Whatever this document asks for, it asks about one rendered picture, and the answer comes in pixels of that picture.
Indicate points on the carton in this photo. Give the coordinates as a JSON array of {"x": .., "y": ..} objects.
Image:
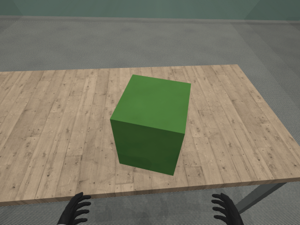
[{"x": 149, "y": 123}]

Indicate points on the left robot hand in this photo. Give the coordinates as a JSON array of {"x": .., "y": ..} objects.
[{"x": 70, "y": 213}]

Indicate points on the table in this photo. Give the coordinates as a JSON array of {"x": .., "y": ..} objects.
[{"x": 56, "y": 138}]

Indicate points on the right robot hand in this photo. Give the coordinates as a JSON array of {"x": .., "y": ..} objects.
[{"x": 232, "y": 215}]

